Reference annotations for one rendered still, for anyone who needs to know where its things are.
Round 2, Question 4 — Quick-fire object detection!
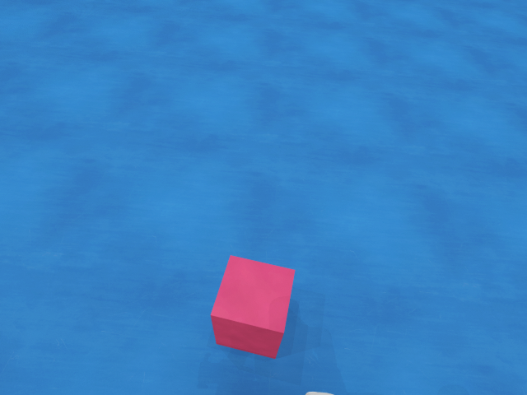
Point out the carton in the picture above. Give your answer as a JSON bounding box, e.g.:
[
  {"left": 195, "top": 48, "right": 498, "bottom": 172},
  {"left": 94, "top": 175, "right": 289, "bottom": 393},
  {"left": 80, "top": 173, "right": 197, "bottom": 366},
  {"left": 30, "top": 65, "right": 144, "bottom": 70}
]
[{"left": 211, "top": 255, "right": 295, "bottom": 359}]

